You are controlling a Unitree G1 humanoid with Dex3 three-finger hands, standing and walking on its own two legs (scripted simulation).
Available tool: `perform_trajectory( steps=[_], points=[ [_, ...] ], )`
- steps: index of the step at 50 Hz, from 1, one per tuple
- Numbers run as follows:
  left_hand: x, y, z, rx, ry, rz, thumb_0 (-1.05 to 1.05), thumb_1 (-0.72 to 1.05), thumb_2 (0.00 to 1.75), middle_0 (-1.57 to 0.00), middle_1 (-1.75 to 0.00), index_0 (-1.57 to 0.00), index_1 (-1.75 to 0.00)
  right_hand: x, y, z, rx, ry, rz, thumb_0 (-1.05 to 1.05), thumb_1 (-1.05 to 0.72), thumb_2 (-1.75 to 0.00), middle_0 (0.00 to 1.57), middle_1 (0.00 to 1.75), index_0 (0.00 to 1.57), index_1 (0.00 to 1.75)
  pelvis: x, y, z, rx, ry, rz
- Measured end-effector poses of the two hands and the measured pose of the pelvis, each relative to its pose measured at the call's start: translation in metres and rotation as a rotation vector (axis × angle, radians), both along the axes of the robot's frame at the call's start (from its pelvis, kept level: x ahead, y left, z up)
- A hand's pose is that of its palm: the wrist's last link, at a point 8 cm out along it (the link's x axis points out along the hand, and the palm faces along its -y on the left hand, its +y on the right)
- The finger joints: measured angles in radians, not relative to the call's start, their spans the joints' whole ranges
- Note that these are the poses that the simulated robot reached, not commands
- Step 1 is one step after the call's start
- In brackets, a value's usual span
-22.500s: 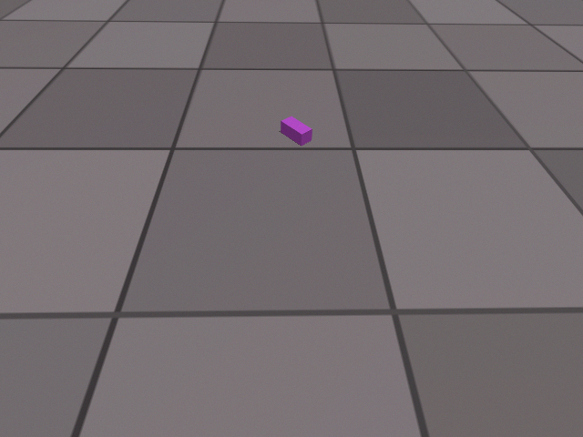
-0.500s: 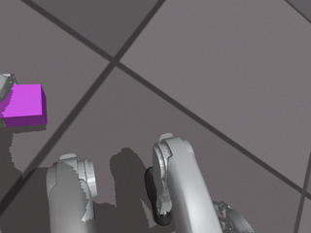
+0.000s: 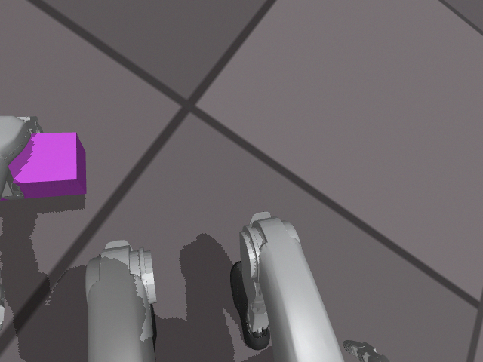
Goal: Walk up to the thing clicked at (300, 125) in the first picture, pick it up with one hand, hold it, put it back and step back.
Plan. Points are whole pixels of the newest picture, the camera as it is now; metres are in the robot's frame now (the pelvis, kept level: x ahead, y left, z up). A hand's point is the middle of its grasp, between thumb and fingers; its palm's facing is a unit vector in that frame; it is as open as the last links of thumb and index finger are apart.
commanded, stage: lift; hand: left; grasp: from above
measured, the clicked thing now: (19, 167) +0.47 +0.30 -0.19
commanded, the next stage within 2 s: hold in 1.48 s
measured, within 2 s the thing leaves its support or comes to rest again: neither
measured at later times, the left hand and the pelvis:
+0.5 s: hand out of the picture +0.40 +0.29 +0.01, palm faces -0.48 -0.07 -0.88, open 11.4 cm; pelvis +0.01 +0.00 +0.12, yaw +4 degrees
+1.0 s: hand out of the picture +0.34 +0.25 +0.20, palm faces -0.49 -0.07 -0.87, open 11.4 cm; pelvis +0.03 -0.01 +0.28, yaw +5 degrees
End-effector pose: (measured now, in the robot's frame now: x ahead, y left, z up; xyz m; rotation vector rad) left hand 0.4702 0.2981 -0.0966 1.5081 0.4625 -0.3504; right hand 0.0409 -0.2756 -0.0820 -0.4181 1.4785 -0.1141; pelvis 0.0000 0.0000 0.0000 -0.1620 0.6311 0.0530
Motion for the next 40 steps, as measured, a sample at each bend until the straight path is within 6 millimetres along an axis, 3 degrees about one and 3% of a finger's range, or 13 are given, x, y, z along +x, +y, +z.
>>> perform_trajectory(
  steps=[13,25,32,40],
  points=[
    [-0.028,0.009,0.066,-0.029,0.001,-0.013,0.00,-0.24,0.69,-0.52,-0.77,-0.58,-0.70,0.050,0.006,0.036,0.014,-0.110,0.007,0.01,-0.92,-0.91,0.20,0.30,0.20,0.30,0.006,0.004,0.048,0.018,0.012,0.017],
    [-0.059,-0.007,0.162,-0.043,-0.021,-0.013,-0.01,-0.24,0.71,-0.52,-0.77,-0.57,-0.71,0.096,0.009,0.096,0.043,-0.240,0.007,0.01,-0.91,-0.91,0.20,0.30,0.20,0.30,0.013,-0.001,0.117,0.054,-0.044,0.025],
    [-0.079,-0.022,0.229,-0.049,-0.033,-0.007,-0.01,-0.25,0.71,-0.52,-0.78,-0.57,-0.72,0.105,0.013,0.141,0.071,-0.312,-0.023,0.01,-0.91,-0.91,0.20,0.30,0.20,0.30,0.016,-0.005,0.166,0.082,-0.116,0.022],
    [-0.104,-0.038,0.299,-0.055,-0.021,-0.003,-0.01,-0.25,0.70,-0.52,-0.77,-0.57,-0.71,0.099,0.017,0.198,0.089,-0.369,-0.073,0.01,-0.91,-0.90,0.20,0.30,0.20,0.30,0.019,-0.007,0.226,0.110,-0.220,0.018]
  ],
)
